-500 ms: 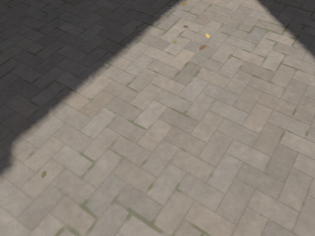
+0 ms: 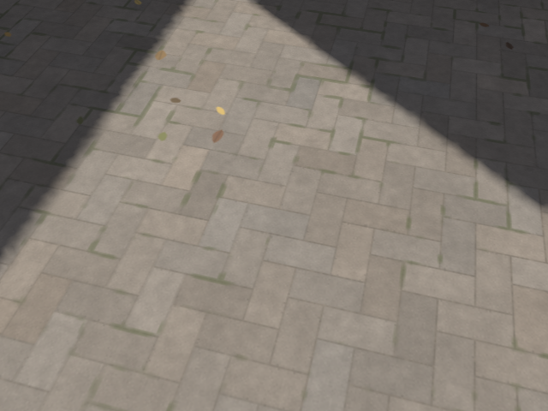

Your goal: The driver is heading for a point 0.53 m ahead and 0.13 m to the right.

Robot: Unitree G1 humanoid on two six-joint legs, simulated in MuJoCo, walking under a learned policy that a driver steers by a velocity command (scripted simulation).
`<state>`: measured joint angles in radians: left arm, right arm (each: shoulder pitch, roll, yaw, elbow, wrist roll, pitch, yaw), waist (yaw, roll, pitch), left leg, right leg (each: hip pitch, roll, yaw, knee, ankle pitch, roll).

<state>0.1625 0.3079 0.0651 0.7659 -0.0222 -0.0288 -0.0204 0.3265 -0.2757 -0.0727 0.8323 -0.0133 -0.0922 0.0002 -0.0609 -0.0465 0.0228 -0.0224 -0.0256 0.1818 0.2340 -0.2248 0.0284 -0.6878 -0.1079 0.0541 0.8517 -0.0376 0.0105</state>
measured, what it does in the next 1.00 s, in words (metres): walks ahead, turning right: right foot, then left foot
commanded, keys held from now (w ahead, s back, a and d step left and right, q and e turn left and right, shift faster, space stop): w+e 0.52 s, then no key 0.48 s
